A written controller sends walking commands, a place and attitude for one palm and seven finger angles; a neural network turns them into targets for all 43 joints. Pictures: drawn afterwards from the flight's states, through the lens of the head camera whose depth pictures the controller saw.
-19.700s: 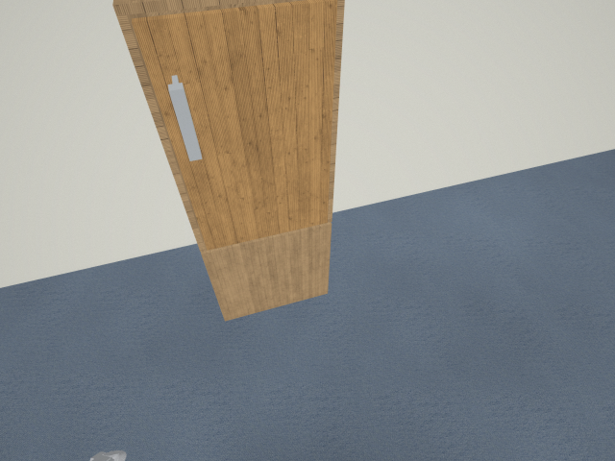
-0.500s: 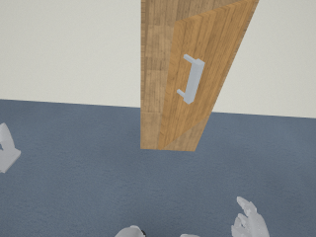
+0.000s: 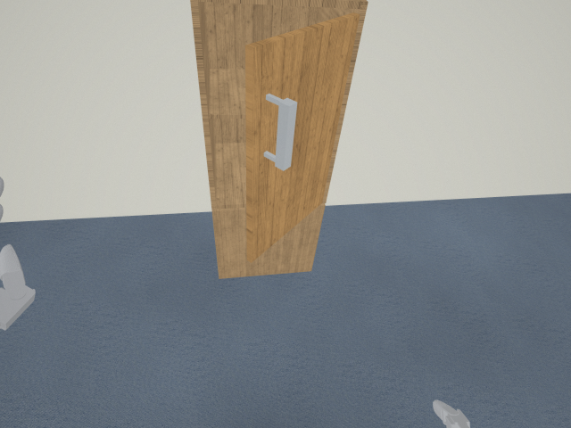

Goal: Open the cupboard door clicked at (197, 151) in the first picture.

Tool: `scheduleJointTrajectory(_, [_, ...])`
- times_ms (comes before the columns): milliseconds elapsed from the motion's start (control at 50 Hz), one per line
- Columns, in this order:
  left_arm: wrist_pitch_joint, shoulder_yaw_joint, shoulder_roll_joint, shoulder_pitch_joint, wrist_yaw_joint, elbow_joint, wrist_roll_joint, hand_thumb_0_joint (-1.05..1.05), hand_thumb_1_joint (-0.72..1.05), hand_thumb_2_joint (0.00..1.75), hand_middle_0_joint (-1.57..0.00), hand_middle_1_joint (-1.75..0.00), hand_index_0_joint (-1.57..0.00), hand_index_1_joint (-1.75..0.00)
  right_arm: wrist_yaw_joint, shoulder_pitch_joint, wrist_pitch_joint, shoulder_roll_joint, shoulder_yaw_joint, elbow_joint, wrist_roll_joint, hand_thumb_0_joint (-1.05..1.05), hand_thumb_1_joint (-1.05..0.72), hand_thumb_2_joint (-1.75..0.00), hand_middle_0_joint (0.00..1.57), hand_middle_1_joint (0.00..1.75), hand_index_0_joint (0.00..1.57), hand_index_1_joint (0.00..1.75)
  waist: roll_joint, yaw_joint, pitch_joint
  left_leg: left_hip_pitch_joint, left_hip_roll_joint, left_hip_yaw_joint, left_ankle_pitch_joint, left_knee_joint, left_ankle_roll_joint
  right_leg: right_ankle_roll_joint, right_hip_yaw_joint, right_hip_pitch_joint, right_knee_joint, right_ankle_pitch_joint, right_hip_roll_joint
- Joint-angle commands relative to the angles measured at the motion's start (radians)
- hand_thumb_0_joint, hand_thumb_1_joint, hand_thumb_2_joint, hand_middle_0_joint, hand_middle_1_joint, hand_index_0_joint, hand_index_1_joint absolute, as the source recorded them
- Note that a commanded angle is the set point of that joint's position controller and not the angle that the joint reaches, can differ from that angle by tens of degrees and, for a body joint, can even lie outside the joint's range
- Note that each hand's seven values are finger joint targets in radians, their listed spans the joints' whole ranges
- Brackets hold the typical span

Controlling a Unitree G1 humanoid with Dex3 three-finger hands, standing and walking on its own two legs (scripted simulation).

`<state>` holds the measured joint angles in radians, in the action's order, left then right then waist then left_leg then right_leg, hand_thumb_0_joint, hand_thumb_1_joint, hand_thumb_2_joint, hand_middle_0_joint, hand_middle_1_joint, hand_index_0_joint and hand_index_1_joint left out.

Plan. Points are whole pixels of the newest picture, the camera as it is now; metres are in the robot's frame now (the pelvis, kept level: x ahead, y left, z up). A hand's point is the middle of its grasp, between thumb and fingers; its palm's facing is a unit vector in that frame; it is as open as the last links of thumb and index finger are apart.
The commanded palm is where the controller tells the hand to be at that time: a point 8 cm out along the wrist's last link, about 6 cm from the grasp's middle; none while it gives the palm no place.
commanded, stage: stop stepping back and stand still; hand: left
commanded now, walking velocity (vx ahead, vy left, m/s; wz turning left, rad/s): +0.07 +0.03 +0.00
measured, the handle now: (277, 132) +0.65 +0.03 +0.10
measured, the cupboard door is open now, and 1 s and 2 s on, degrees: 42 42 42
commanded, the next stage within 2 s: let the arm hang, fingers relaxed in 0.58 s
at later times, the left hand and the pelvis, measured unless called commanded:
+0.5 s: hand (9, 344) +0.15 +0.25 +0.18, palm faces +0.40 -0.78 -0.49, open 7.4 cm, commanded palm +0.10 +0.30 +0.19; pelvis -0.04 +0.00 +0.01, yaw +0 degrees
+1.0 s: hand out of the picture +0.01 +0.19 -0.16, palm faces +0.09 -0.98 -0.18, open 7.0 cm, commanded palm none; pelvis -0.03 +0.01 +0.01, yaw +3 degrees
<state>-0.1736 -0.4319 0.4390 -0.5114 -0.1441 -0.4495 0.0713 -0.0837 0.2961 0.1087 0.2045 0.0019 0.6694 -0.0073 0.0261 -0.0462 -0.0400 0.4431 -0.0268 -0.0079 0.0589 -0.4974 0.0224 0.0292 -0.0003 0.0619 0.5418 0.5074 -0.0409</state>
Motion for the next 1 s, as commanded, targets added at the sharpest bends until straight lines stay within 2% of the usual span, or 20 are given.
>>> scheduleJointTrajectory(0, [-0.090,-0.145,0.205,-0.093,-0.009,-0.296,-0.009,0.00,0.90,0.90,-0.20,-0.30,-0.20,-0.30,0.016,-0.144,0.055,0.103,-0.048,-0.187,0.003,0.00,-0.90,-0.90,0.20,0.30,0.20,0.30,-0.021,0.049,-0.048,-0.144,-0.016,0.021,0.291,-0.126,-0.073,0.091,0.128,0.207,-0.313,0.134,0.147])
scheduleJointTrajectory(20, [-0.086,-0.146,0.207,-0.097,-0.012,-0.296,0.000,0.00,0.90,0.90,-0.20,-0.30,-0.20,-0.30,0.019,-0.154,0.043,0.117,-0.062,-0.172,0.001,0.00,-0.90,-0.90,0.20,0.30,0.20,0.30,0.160,0.057,0.010,-0.116,-0.028,-0.009,0.222,-0.425,-0.065,0.173,0.346,0.370,-0.416,0.186,0.313])
scheduleJointTrajectory(40, [-0.079,-0.130,0.184,-0.060,-0.015,-0.295,-0.005,0.00,0.90,0.90,-0.20,-0.30,-0.20,-0.30,0.021,-0.141,0.036,0.136,-0.066,-0.152,-0.001,0.00,-0.90,-0.90,0.20,0.30,0.20,0.30,0.131,0.043,0.068,0.029,0.008,-0.034,0.202,-0.568,-0.061,0.209,0.375,0.381,-0.417,0.125,0.369])
scheduleJointTrajectory(100, [-0.105,-0.090,0.166,0.086,-0.029,-0.200,-0.038,0.00,0.90,0.90,-0.20,-0.30,-0.20,-0.30,0.009,-0.128,0.066,0.123,-0.047,-0.136,0.001,0.00,-0.90,-0.90,0.20,0.30,0.20,0.30,0.040,0.020,0.109,0.003,0.099,-0.024,0.267,-0.298,-0.023,0.121,0.191,0.281,-0.285,-0.094,0.295])
scheduleJointTrajectory(160, [-0.111,-0.077,0.150,0.134,-0.039,-0.149,-0.043,0.00,0.90,0.90,-0.20,-0.30,-0.20,-0.30,-0.015,-0.122,0.090,0.137,-0.058,-0.128,0.005,0.00,-0.90,-0.90,0.20,0.30,0.20,0.30,-0.033,0.029,0.059,-0.261,0.054,0.035,0.212,0.005,0.012,0.054,0.096,0.274,-0.127,-0.170,0.180])
scheduleJointTrajectory(200, [-0.113,-0.079,0.152,0.135,-0.038,-0.202,-0.037,0.00,0.90,0.90,-0.20,-0.30,-0.20,-0.30,-0.021,-0.126,0.094,0.166,-0.064,-0.160,0.011,0.00,-0.90,-0.90,0.20,0.30,0.20,0.30,-0.202,0.034,0.016,-0.344,0.191,-0.178,0.073,0.072,0.075,-0.017,0.006,0.312,0.057,-0.243,0.055])
scheduleJointTrajectory(240, [-0.119,-0.107,0.180,0.103,-0.030,-0.228,-0.027,0.00,0.90,0.90,-0.20,-0.30,-0.20,-0.30,-0.015,-0.110,0.099,0.128,-0.047,-0.142,-0.006,0.00,-0.90,-0.90,0.20,0.30,0.20,0.30,-0.255,0.016,-0.006,-0.310,0.288,-0.405,0.094,0.215,0.132,-0.040,-0.028,0.342,0.233,-0.029,0.010])
scheduleJointTrajectory(300, [-0.115,-0.104,0.158,0.049,-0.030,-0.271,-0.029,0.00,0.90,0.90,-0.20,-0.30,-0.20,-0.30,0.006,-0.137,0.114,0.120,-0.047,-0.140,-0.009,0.00,-0.90,-0.90,0.20,0.30,0.20,0.30,-0.200,0.036,-0.013,-0.198,0.279,-0.297,0.206,0.225,0.131,-0.034,-0.004,0.244,0.183,-0.026,0.036])
scheduleJointTrajectory(380, [-0.086,-0.131,0.160,-0.080,-0.029,-0.236,-0.033,0.00,0.90,0.90,-0.20,-0.30,-0.20,-0.30,0.016,-0.159,0.087,0.112,-0.036,-0.171,0.000,0.00,-0.90,-0.90,0.20,0.30,0.20,0.30,-0.174,0.046,-0.013,0.006,0.141,-0.052,0.439,0.138,0.027,-0.006,-0.024,0.013,-0.121,-0.150,0.042])
scheduleJointTrajectory(440, [-0.064,-0.113,0.146,-0.055,-0.028,-0.176,-0.021,0.00,0.90,0.90,-0.20,-0.30,-0.20,-0.30,0.019,-0.151,0.047,0.104,-0.053,-0.175,0.000,0.00,-0.90,-0.90,0.20,0.30,0.20,0.30,0.194,0.045,0.073,0.080,0.029,0.012,0.340,-0.364,-0.029,0.146,0.473,0.208,-0.394,0.149,0.324])
scheduleJointTrajectory(500, [-0.091,-0.087,0.134,0.038,-0.036,-0.142,-0.029,0.00,0.90,0.90,-0.20,-0.30,-0.20,-0.30,0.013,-0.146,0.050,0.099,-0.031,-0.158,0.003,0.00,-0.90,-0.90,0.20,0.30,0.20,0.30,0.047,0.028,0.063,0.099,0.068,-0.029,0.317,-0.384,-0.029,0.141,0.305,0.111,-0.279,-0.344,0.322])
scheduleJointTrajectory(540, [-0.102,-0.087,0.138,0.064,-0.039,-0.120,-0.038,0.00,0.90,0.90,-0.20,-0.30,-0.20,-0.30,0.003,-0.166,0.056,0.089,-0.022,-0.165,0.005,0.00,-0.90,-0.90,0.20,0.30,0.20,0.30,0.083,0.045,0.020,-0.011,0.058,0.028,0.273,-0.193,-0.017,0.105,0.181,0.056,-0.209,-0.556,0.263])
scheduleJointTrajectory(600, [-0.101,-0.060,0.126,0.095,-0.037,-0.179,-0.032,0.00,0.90,0.90,-0.20,-0.30,-0.20,-0.30,-0.004,-0.172,0.069,0.108,-0.034,-0.168,0.003,0.00,-0.90,-0.90,0.20,0.30,0.20,0.30,0.015,0.048,-0.003,-0.240,0.052,0.033,0.072,0.044,-0.001,0.027,0.100,0.113,-0.162,-0.522,0.195])
scheduleJointTrajectory(640, [-0.105,-0.052,0.127,0.096,-0.031,-0.240,-0.031,0.00,0.90,0.90,-0.20,-0.30,-0.20,-0.30,0.000,-0.176,0.067,0.137,-0.051,-0.186,0.009,0.00,-0.90,-0.90,0.20,0.30,0.20,0.30,-0.085,0.061,-0.024,-0.337,0.140,-0.046,-0.116,0.064,0.024,-0.029,0.067,0.157,-0.127,-0.438,0.116])
scheduleJointTrajectory(660, [0.066,0.330,-0.037,0.052,0.109,0.583,-0.123,0.00,0.90,0.90,-0.20,-0.30,-0.20,-0.30,0.095,-0.185,0.082,0.325,-0.096,0.038,-0.002,0.00,-0.90,-0.90,0.20,0.30,0.20,0.30,-0.093,0.007,0.014,-0.200,0.186,-0.114,-0.323,-0.090,0.052,-0.019,-0.047,0.252,0.080,-0.576,0.159])
scheduleJointTrajectory(680, [0.145,0.308,-0.098,0.031,0.131,0.619,-0.107,0.00,0.90,0.90,-0.20,-0.30,-0.20,-0.30,0.090,-0.101,0.017,0.238,-0.092,0.044,0.000,0.00,-0.90,-0.90,0.20,0.30,0.20,0.30,-0.115,0.034,-0.042,-0.184,0.181,-0.115,-0.448,-0.035,0.084,-0.019,-0.016,0.187,0.112,-0.484,0.110])
scheduleJointTrajectory(740, [0.164,0.332,-0.108,0.126,0.139,0.747,-0.101,0.00,0.90,0.90,-0.20,-0.30,-0.20,-0.30,0.079,-0.140,-0.042,0.222,-0.057,0.028,-0.022,0.00,-0.90,-0.90,0.20,0.30,0.20,0.30,-0.033,0.064,-0.036,-0.063,0.227,-0.226,-0.253,0.043,0.124,-0.011,-0.015,0.143,0.115,-0.174,0.069])
scheduleJointTrajectory(820, [0.147,0.347,-0.017,0.231,0.132,1.017,-0.099,0.00,0.90,0.90,-0.20,-0.30,-0.20,-0.30,0.072,-0.149,-0.072,0.191,-0.047,0.085,-0.019,0.00,-0.90,-0.90,0.20,0.30,0.20,0.30,0.168,0.046,-0.097,-0.161,0.082,-0.047,-0.156,-0.050,0.010,0.042,0.090,0.031,-0.053,-0.757,0.198])
scheduleJointTrajectory(920, [0.163,0.397,-0.079,0.263,0.117,1.293,-0.079,0.00,0.90,0.90,-0.20,-0.30,-0.20,-0.30,0.062,-0.137,-0.105,0.125,-0.019,0.219,-0.017,0.00,-0.90,-0.90,0.20,0.30,0.20,0.30,-0.142,0.039,-0.028,-0.269,0.104,-0.057,-0.124,0.056,0.002,0.012,0.058,0.078,-0.127,-0.509,0.155])
scheduleJointTrajectory(980, [0.164,0.392,-0.115,0.228,0.117,1.401,-0.080,0.00,0.90,0.90,-0.20,-0.30,-0.20,-0.30,0.056,-0.113,-0.114,0.103,-0.020,0.280,-0.016,0.00,-0.90,-0.90,0.20,0.30,0.20,0.30,-0.168,0.043,0.036,-0.251,0.108,-0.069,-0.002,0.089,0.004,0.019,0.059,0.089,-0.202,-0.383,0.142])
